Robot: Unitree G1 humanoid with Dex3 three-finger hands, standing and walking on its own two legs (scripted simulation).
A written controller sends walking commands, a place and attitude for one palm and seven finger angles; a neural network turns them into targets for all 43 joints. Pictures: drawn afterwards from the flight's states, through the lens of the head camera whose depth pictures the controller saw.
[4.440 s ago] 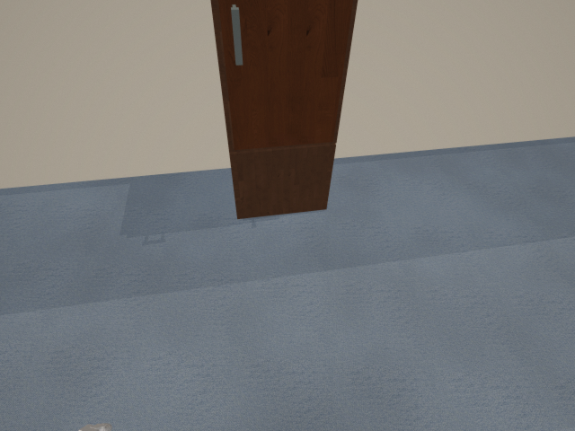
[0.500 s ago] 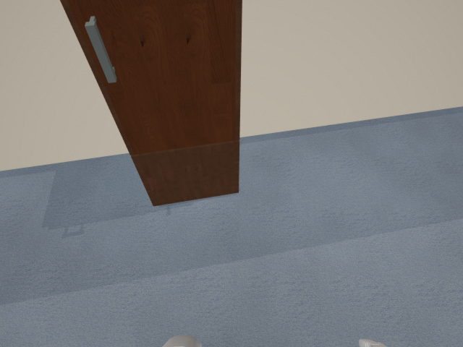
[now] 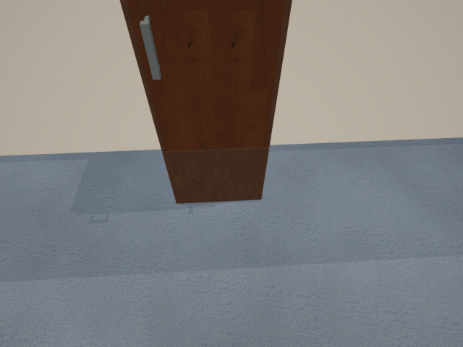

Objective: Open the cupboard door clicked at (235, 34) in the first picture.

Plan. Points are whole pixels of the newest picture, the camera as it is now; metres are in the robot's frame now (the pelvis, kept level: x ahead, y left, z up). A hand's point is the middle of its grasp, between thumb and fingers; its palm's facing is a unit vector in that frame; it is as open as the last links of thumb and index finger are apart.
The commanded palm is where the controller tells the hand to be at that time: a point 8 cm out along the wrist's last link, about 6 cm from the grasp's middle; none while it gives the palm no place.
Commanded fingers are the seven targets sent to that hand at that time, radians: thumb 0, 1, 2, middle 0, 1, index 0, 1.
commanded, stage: take the last steps up to it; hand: left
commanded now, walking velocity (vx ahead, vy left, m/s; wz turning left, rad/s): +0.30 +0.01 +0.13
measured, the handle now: (152, 48) +0.82 +0.26 +0.09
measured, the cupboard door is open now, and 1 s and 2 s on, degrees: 0 0 0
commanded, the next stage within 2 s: come to a stop and stand still in 0.86 s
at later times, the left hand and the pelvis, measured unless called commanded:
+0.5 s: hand out of the picture -0.03 +0.18 -0.18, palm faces +0.18 -0.97 -0.15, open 7.4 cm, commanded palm none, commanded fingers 0.00 0.90 0.90 -0.20 -0.30 -0.20 -0.30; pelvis +0.09 +0.03 -0.01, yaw +4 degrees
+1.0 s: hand (161, 246) +0.35 +0.19 -0.16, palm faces +0.03 -0.97 -0.24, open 7.3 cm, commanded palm none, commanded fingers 0.00 0.90 0.90 -0.20 -0.30 -0.20 -0.30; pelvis +0.25 +0.00 -0.01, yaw +2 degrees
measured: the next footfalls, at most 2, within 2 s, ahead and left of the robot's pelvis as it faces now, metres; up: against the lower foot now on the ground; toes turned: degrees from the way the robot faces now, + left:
right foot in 0.02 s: +0.04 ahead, -0.12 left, +0.00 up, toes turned -4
left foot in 0.46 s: +0.15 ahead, +0.15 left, +0.00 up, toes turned +12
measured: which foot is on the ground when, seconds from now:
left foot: down 0.00-0.04, up 0.06-0.44, down 0.46-0.94, up 0.96-1.00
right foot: up 0.00-0.00, down 0.02-0.48, up 0.50-0.92, down 0.94-1.00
